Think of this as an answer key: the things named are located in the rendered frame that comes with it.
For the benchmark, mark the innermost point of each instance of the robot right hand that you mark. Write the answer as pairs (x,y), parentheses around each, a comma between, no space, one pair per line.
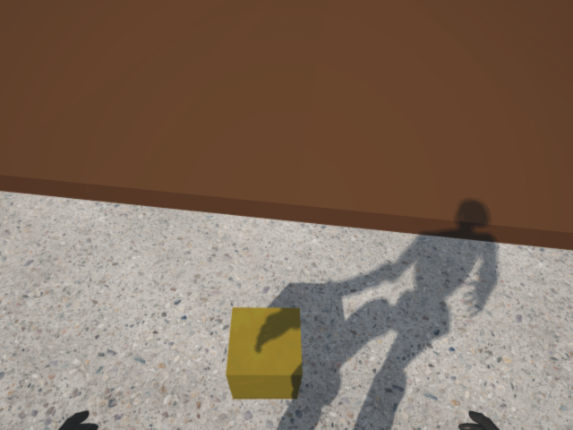
(483,422)

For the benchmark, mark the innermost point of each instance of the robot left hand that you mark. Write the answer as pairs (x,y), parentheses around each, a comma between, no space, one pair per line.
(74,422)

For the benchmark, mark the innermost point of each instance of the carton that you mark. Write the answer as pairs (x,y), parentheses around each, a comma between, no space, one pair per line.
(264,358)

